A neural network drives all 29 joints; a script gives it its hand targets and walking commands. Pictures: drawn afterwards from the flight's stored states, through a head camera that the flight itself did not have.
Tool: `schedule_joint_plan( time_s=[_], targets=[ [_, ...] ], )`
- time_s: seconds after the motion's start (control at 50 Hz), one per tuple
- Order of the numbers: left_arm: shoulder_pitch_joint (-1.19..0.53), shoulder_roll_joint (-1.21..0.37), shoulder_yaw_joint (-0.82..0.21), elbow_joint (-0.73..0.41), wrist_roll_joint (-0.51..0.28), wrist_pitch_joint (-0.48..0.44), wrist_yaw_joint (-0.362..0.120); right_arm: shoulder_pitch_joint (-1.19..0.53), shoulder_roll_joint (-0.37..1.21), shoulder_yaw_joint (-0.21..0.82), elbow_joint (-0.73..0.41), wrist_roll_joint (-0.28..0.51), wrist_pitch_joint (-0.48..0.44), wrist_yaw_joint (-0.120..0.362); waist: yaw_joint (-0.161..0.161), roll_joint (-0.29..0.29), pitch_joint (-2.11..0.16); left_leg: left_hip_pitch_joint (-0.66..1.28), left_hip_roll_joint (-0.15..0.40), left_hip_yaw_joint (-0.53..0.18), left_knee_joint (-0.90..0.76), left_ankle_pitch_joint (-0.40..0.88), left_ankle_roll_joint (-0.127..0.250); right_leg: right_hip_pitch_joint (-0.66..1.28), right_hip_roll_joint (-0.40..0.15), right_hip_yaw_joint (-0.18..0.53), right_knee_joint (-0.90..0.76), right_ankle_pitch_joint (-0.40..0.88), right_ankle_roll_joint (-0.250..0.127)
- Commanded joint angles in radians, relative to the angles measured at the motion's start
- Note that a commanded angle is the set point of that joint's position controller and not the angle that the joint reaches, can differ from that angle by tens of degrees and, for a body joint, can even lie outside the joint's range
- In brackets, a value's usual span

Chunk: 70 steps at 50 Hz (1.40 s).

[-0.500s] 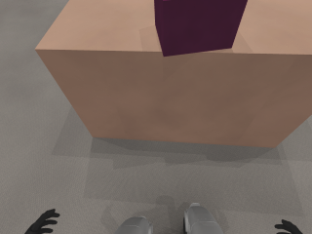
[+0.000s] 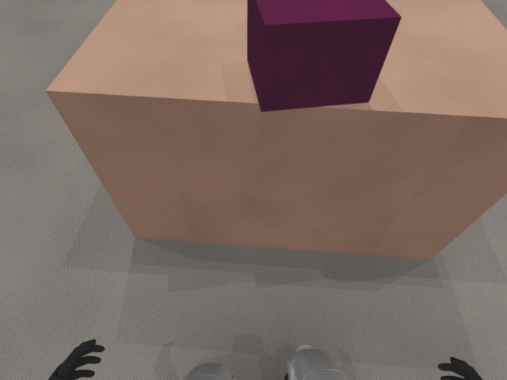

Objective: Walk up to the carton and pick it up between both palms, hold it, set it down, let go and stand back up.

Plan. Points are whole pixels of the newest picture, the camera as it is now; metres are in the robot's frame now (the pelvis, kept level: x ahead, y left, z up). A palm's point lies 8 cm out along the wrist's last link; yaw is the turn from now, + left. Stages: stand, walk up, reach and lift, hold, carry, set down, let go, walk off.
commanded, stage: walk up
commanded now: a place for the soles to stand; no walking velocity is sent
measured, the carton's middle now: (310, 42) +0.78 -0.10 +0.11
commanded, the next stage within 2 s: none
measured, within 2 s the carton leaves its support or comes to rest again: neither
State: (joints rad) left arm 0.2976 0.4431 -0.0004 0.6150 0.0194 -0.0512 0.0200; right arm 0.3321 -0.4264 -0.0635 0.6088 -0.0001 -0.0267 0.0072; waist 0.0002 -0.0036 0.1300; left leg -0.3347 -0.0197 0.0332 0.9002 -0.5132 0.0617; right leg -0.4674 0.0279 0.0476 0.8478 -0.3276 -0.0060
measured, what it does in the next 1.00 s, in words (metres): steps to the right: right foot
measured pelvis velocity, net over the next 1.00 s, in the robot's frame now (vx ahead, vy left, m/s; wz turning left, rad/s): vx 0.07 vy -0.09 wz -0.07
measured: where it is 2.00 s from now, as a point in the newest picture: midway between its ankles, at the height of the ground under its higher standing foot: (288, 360)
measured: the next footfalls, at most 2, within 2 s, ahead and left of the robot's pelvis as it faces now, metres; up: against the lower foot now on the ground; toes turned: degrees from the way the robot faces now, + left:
right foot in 0.78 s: +0.19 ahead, -0.21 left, +0.00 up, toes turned -2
left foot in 1.18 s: +0.20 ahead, +0.04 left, +0.00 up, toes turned -1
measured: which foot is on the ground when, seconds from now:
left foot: down 0.00-0.84, up 0.86-1.00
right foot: down 0.00-0.50, up 0.52-0.76, down 0.78-1.00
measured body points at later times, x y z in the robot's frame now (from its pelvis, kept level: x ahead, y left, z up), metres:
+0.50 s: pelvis +0.00 +0.00 +0.00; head +0.03 +0.00 +0.45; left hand +0.12 +0.31 -0.08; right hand +0.12 -0.32 -0.07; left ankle -0.01 +0.09 -0.69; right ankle +0.08 -0.13 -0.69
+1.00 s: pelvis +0.07 -0.09 +0.01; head +0.08 -0.10 +0.46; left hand +0.21 +0.21 -0.06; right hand +0.15 -0.44 -0.06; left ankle +0.06 +0.04 -0.64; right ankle +0.15 -0.21 -0.69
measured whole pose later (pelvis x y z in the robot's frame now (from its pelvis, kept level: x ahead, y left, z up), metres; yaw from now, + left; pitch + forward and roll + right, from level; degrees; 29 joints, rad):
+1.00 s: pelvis +0.07 -0.09 +0.01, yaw -4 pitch -5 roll +1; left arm 0.31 0.47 0.00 0.61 0.01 -0.06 -0.05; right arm 0.35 -0.50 -0.06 0.61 0.00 -0.07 0.01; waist 0.00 0.00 0.10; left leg -0.41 0.04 0.03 1.19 -0.54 -0.02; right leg -0.43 0.02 0.03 0.82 -0.31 -0.04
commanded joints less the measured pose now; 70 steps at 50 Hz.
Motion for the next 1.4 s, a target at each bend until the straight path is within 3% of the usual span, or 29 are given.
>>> schedule_joint_plan(
  time_s=[0.0, 0.04, 0.08, 0.14, 0.24, 0.32, 0.4, 0.42, 0.44, 0.46, 0.48, 0.5, 0.54, 0.6, 0.72, 0.76, 0.78, 0.8, 0.82, 0.84, 0.88, 0.96, 1.1, 1.16, 1.18, 1.2, 1.22, 1.26, 1.38],
  targets=[
    [0.023, 0.212, 0.084, 0.010, -0.005, -0.019, 0.009, -0.030, -0.281, -0.079, -0.021, -0.024, -0.039, -0.007, -0.020, 0.094, -0.056, 0.026, 0.354, -0.490, -0.449, 0.158, 0.143, -0.107, -0.035, -0.008, 0.044, -0.164, -0.035],
    [0.048, 0.196, 0.087, 0.013, -0.004, -0.040, 0.002, -0.059, -0.243, -0.067, -0.028, -0.022, -0.034, -0.008, 0.006, 0.053, -0.110, -0.007, 0.233, -0.274, -0.286, 0.415, 0.082, 0.071, -0.027, -0.018, -0.099, 0.065, -0.061],
    [0.105, 0.226, 0.102, 0.023, -0.005, -0.055, 0.005, -0.047, -0.202, -0.061, -0.045, -0.008, -0.030, -0.012, 0.014, 0.013, -0.223, -0.061, 0.113, -0.118, -0.073, 0.491, 0.002, 0.224, -0.101, 0.155, -0.121, 0.405, -0.140],
    [0.078, 0.275, 0.101, 0.014, -0.007, -0.046, 0.016, -0.009, -0.171, -0.051, -0.032, -0.011, -0.014, -0.016, -0.008, -0.058, -0.250, -0.059, 0.036, -0.090, -0.005, 0.030, -0.027, 0.176, -0.274, 0.469, -0.213, 0.296, -0.283],
    [-0.019, 0.196, 0.065, 0.004, -0.008, -0.019, 0.012, -0.012, -0.272, -0.076, -0.005, -0.021, -0.040, -0.011, -0.038, 0.080, -0.091, 0.086, 0.332, -0.450, -0.411, 0.220, 0.111, -0.138, -0.021, -0.009, 0.034, -0.050, -0.043],
    [0.050, 0.215, 0.085, 0.013, -0.008, -0.049, 0.007, -0.067, -0.233, -0.065, -0.027, -0.014, -0.029, -0.009, 0.004, 0.055, -0.183, -0.001, 0.174, -0.188, -0.193, 0.519, 0.037, 0.142, -0.046, 0.034, -0.101, 0.250, -0.089],
    [0.083, 0.276, 0.097, 0.018, -0.007, -0.046, 0.018, -0.041, -0.171, -0.053, -0.028, -0.007, -0.013, -0.014, 0.004, -0.048, -0.253, -0.062, 0.033, -0.089, 0.009, 0.075, -0.028, 0.177, -0.261, 0.446, -0.202, 0.274, -0.283],
    [0.083, 0.296, 0.125, -0.019, 0.016, -0.032, -0.027, 0.032, -0.216, -0.073, -0.025, -0.003, -0.053, -0.002, -0.002, -0.160, -0.259, -0.100, 0.041, -0.149, -0.095, -0.250, 0.030, 0.183, -0.220, 0.479, -0.193, -0.121, -0.288],
    [0.018, 0.289, 0.121, -0.027, 0.019, -0.023, -0.042, 0.069, -0.258, -0.085, 0.010, -0.012, -0.071, 0.001, -0.034, -0.104, -0.180, -0.005, 0.092, -0.226, -0.262, -0.342, 0.056, -0.014, -0.177, 0.429, -0.163, -0.391, -0.246],
    [-0.089, 0.242, 0.105, -0.055, 0.016, -0.009, -0.052, 0.167, -0.329, -0.113, 0.050, -0.024, -0.083, -0.004, -0.109, 0.054, -0.123, 0.262, 0.217, -0.488, -0.490, -0.531, 0.113, -0.388, -0.050, 0.217, 0.040, -0.433, -0.136],
    [-0.158, 0.202, 0.089, -0.075, 0.019, -0.003, -0.049, 0.240, -0.414, -0.145, 0.080, -0.019, -0.086, -0.009, -0.161, 0.179, -0.016, 0.358, 0.434, -0.796, -0.711, -0.644, 0.146, -0.646, 0.018, 0.037, 0.247, -0.213, -0.064],
    [-0.167, 0.259, 0.099, -0.071, 0.029, -0.006, -0.042, 0.185, -0.420, -0.145, 0.058, -0.007, -0.090, -0.016, -0.144, 0.053, 0.038, 0.326, 0.488, -0.817, -0.714, -0.518, 0.142, -0.669, -0.037, 0.094, 0.276, -0.127, -0.056],
    [-0.117, 0.254, 0.108, -0.050, 0.018, -0.017, -0.054, 0.142, -0.362, -0.122, 0.052, -0.007, -0.098, -0.022, -0.090, -0.024, 0.026, 0.335, 0.421, -0.650, -0.623, -0.134, 0.105, -0.560, -0.071, 0.088, 0.246, -0.042, -0.036],
    [-0.073, 0.211, 0.112, -0.042, 0.018, -0.015, -0.072, 0.153, -0.323, -0.110, 0.035, -0.010, -0.107, -0.024, -0.058, 0.078, -0.039, 0.345, 0.341, -0.441, -0.493, 0.401, 0.084, -0.431, -0.074, 0.006, 0.244, -0.034, -0.030],
    [-0.115, 0.206, 0.103, -0.069, 0.001, -0.029, -0.088, 0.113, -0.345, -0.106, -0.008, -0.015, -0.083, -0.007, -0.064, 0.217, -0.060, 0.235, 0.275, -0.225, -0.348, 0.480, 0.158, -0.191, -0.045, -0.133, -0.048, -0.100, -0.043],
    [0.061, 0.209, 0.115, -0.006, -0.007, -0.039, -0.080, 0.041, -0.328, -0.096, -0.031, -0.008, -0.074, -0.003, 0.035, 0.185, -0.165, 0.082, 0.217, -0.102, -0.171, 0.575, 0.103, 0.156, 0.011, -0.207, -0.205, 0.019, -0.058],
    [0.225, 0.271, 0.142, 0.044, -0.006, -0.048, -0.066, 0.035, -0.270, -0.081, -0.048, -0.010, -0.073, 0.001, 0.110, 0.037, -0.263, -0.030, 0.155, -0.044, 0.111, 0.631, 0.063, 0.410, 0.032, -0.160, -0.240, 0.022, -0.072],
    [0.340, 0.360, 0.173, 0.050, 0.002, -0.053, -0.050, 0.064, -0.188, -0.054, -0.067, 0.000, -0.077, 0.003, 0.159, -0.146, -0.353, -0.222, 0.086, -0.027, 0.359, 0.442, -0.005, 0.584, -0.119, 0.191, -0.310, -0.118, -0.139],
    [0.325, 0.418, 0.189, 0.031, -0.007, -0.059, -0.042, 0.078, -0.175, -0.041, -0.087, 0.013, -0.080, 0.005, 0.126, -0.300, -0.367, -0.438, -0.037, -0.026, 0.404, -0.019, -0.040, 0.674, -0.330, 0.701, -0.466, -0.170, -0.239],
    [0.257, 0.402, 0.178, 0.029, -0.017, -0.053, -0.044, 0.029, -0.280, -0.059, -0.072, 0.001, -0.065, -0.005, 0.116, -0.136, -0.297, -0.488, 0.024, -0.080, 0.439, -0.064, -0.036, 0.614, -0.401, 0.825, -0.526, -0.333, -0.303],
    [0.155, 0.368, 0.158, 0.022, -0.022, -0.050, -0.036, -0.014, -0.289, -0.061, -0.043, 0.006, -0.064, -0.006, 0.073, -0.005, -0.131, -0.472, 0.088, -0.113, 0.436, -0.014, -0.021, 0.386, -0.348, 0.693, -0.509, -0.289, -0.299],
    [0.052, 0.317, 0.139, 0.009, -0.010, -0.044, -0.040, 0.102, -0.251, -0.075, 0.008, -0.001, -0.059, 0.018, 0.008, -0.142, -0.019, -0.288, 0.112, -0.069, 0.234, 0.036, -0.005, 0.073, -0.251, 0.449, -0.519, -0.447, -0.258],
    [0.054, 0.343, 0.145, -0.008, -0.004, -0.027, -0.057, 0.086, -0.274, -0.086, 0.025, -0.017, -0.071, 0.021, 0.050, -0.231, -0.149, -0.187, 0.087, -0.019, -0.082, -0.033, -0.014, 0.162, -0.256, 0.466, -0.464, -0.440, -0.287],
    [-0.074, 0.257, 0.113, -0.033, 0.000, -0.006, -0.064, 0.306, -0.268, -0.103, 0.103, -0.025, -0.092, 0.007, -0.105, -0.062, -0.201, 0.285, 0.026, 0.035, -0.333, 0.122, 0.005, -0.172, -0.127, 0.205, -0.155, -0.397, -0.182],
    [-0.088, 0.158, 0.085, -0.054, -0.004, -0.005, -0.060, 0.401, -0.338, -0.127, 0.117, -0.043, -0.099, -0.006, -0.162, 0.180, -0.199, 0.434, 0.155, -0.262, -0.477, -0.093, 0.031, -0.394, 0.010, 0.078, 0.161, -0.353, -0.102],
    [-0.090, 0.138, 0.070, -0.075, -0.011, -0.008, -0.051, 0.311, -0.411, -0.135, 0.066, -0.042, -0.096, -0.012, -0.130, 0.255, -0.132, 0.378, 0.412, -0.720, -0.688, -0.426, 0.099, -0.548, 0.085, -0.032, 0.331, -0.232, -0.040],
    [-0.097, 0.259, 0.094, -0.063, -0.001, -0.012, -0.048, 0.198, -0.436, -0.136, 0.036, -0.016, -0.092, -0.010, -0.110, 0.112, -0.086, 0.310, 0.490, -0.818, -0.727, -0.522, 0.176, -0.566, -0.011, 0.051, 0.323, -0.161, -0.031],
    [-0.071, 0.302, 0.112, -0.024, -0.002, -0.017, -0.056, 0.114, -0.388, -0.114, 0.019, -0.014, -0.096, -0.008, -0.054, 0.027, -0.005, 0.202, 0.415, -0.664, -0.660, -0.453, 0.201, -0.469, -0.082, 0.026, 0.279, -0.096, -0.020],
    [-0.013, 0.247, 0.115, -0.015, -0.009, -0.038, -0.077, 0.114, -0.366, -0.106, -0.006, -0.021, -0.088, 0.014, -0.056, 0.226, -0.066, 0.114, 0.302, -0.358, -0.503, -0.122, 0.201, -0.240, -0.072, -0.078, 0.049, -0.138, -0.013]
  ],
)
